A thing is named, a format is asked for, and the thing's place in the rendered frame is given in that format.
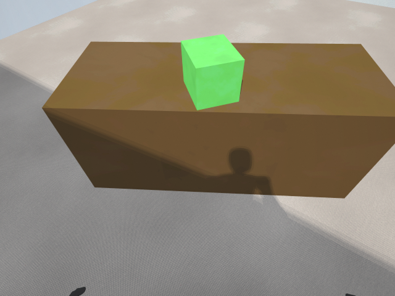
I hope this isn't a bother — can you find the carton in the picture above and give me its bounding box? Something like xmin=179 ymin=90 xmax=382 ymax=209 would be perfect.
xmin=181 ymin=34 xmax=245 ymax=110

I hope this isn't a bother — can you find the pedestal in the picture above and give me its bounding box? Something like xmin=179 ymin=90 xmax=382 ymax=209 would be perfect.
xmin=42 ymin=41 xmax=395 ymax=199

